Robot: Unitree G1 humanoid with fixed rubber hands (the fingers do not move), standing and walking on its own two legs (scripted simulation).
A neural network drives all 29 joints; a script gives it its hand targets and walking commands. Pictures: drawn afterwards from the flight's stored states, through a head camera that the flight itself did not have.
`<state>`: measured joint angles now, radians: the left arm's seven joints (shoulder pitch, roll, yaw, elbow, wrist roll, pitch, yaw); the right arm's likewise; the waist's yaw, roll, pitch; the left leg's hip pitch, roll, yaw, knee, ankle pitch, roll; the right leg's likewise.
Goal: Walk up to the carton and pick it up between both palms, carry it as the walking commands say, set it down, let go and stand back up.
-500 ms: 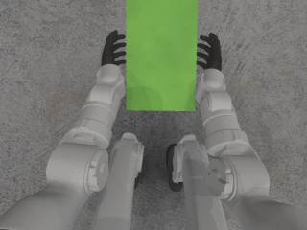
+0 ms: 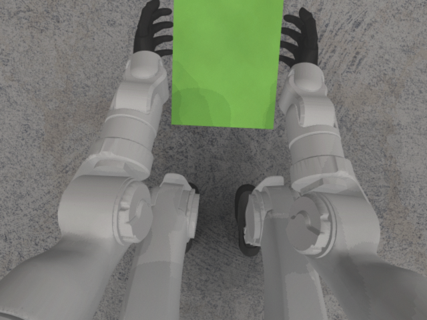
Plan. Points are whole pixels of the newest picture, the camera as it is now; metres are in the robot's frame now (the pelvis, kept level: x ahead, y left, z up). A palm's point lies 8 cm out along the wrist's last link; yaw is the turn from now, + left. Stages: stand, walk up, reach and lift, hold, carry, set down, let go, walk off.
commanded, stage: set down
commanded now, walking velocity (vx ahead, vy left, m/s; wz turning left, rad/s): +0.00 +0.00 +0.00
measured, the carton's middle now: (224, 49) +0.56 +0.00 -0.23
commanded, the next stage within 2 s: none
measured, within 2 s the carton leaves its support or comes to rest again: neither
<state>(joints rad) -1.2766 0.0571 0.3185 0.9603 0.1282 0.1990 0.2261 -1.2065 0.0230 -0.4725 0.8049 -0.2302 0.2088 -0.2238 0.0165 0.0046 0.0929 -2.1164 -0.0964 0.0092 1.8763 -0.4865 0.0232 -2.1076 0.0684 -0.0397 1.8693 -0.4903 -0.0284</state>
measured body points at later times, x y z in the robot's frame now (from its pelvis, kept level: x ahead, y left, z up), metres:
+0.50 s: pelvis +0.01 +0.00 -0.05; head +0.37 +0.01 +0.21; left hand +0.55 +0.13 -0.22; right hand +0.55 -0.12 -0.22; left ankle +0.12 +0.10 -0.42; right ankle +0.12 -0.10 -0.42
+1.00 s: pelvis +0.01 +0.00 -0.06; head +0.38 +0.01 +0.19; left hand +0.54 +0.13 -0.25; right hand +0.57 -0.12 -0.23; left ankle +0.12 +0.10 -0.42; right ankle +0.12 -0.10 -0.42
